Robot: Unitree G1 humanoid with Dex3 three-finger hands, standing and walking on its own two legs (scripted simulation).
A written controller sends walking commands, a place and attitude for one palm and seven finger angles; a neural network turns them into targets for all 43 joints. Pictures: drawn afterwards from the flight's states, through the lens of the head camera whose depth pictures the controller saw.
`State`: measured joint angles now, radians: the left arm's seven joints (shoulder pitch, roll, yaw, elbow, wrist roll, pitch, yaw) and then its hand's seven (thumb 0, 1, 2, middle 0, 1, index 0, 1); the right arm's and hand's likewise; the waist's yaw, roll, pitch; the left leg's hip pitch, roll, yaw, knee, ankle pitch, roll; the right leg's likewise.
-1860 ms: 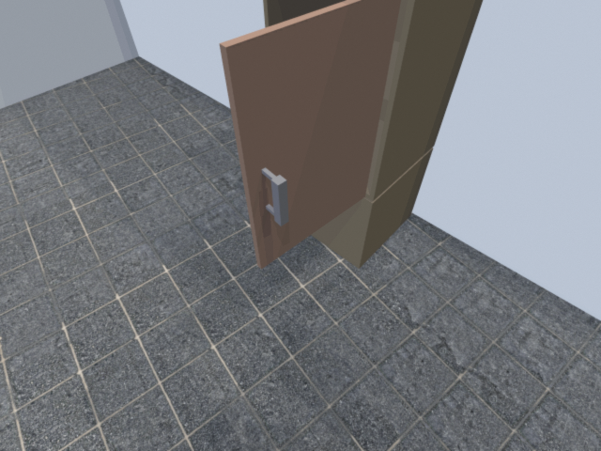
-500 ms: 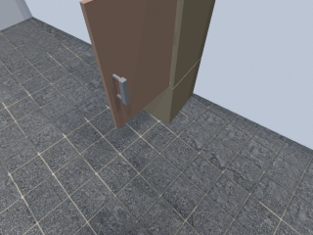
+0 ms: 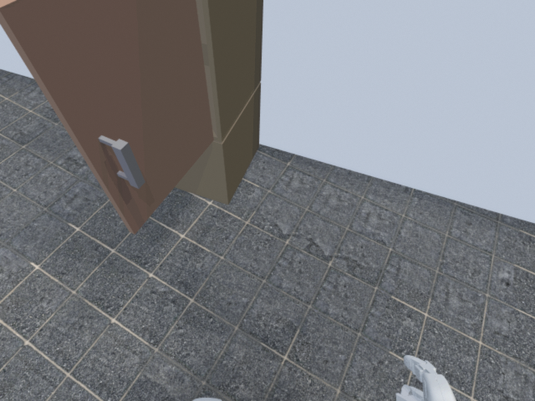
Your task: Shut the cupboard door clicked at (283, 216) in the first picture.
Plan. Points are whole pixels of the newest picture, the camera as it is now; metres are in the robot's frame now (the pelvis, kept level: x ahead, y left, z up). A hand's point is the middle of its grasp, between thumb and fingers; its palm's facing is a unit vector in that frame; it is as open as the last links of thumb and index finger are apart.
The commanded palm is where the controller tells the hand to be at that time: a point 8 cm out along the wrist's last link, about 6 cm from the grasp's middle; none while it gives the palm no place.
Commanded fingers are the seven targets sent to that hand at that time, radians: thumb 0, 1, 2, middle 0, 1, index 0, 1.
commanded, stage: walk around to get in front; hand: left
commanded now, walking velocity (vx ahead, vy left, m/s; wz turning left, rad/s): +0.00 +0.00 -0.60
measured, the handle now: (121, 161) +0.54 +0.36 -0.07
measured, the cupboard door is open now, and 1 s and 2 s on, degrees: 84 84 84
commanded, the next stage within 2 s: none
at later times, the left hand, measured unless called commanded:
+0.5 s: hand (189, 392) +0.14 +0.14 -0.15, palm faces -0.30 -0.91 -0.30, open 7.4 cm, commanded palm none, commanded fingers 0.00 0.90 0.90 -0.20 -0.30 -0.20 -0.30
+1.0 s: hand (241, 347) +0.22 +0.06 -0.15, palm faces -0.57 -0.78 -0.26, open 7.4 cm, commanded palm none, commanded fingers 0.00 0.90 0.90 -0.20 -0.30 -0.20 -0.30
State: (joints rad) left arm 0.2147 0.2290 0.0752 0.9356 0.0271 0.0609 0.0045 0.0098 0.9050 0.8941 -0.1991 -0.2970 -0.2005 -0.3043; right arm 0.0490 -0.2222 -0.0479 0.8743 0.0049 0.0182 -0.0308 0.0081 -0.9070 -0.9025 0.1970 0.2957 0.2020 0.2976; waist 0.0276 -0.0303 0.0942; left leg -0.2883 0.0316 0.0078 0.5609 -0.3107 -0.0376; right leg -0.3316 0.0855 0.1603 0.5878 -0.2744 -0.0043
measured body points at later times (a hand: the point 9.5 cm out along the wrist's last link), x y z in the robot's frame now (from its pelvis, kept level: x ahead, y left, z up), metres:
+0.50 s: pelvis -0.01 -0.04 +0.01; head +0.06 -0.07 +0.45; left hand +0.16 +0.19 -0.13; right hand -0.02 -0.33 -0.14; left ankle +0.02 +0.11 -0.66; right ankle -0.03 -0.14 -0.73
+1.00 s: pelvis +0.00 -0.06 +0.00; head +0.05 -0.09 +0.44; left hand +0.25 +0.10 -0.13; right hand -0.10 -0.30 -0.15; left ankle +0.07 +0.09 -0.73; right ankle -0.08 -0.15 -0.73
